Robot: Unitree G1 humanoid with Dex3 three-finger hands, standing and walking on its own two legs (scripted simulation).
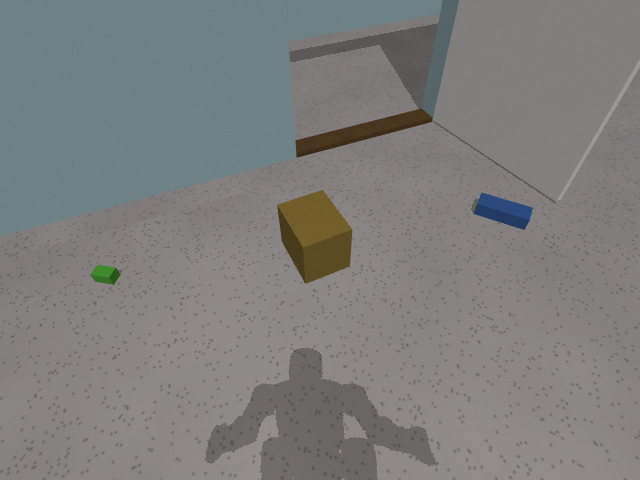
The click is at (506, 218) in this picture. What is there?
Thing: lying carton
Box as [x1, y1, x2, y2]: [473, 193, 532, 229]
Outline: 481,193 473,213 524,229 529,220 532,208
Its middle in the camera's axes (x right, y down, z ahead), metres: +0.84 -0.12 +1.75
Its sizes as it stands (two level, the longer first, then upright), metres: 0.223 0.089 0.061
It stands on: the floor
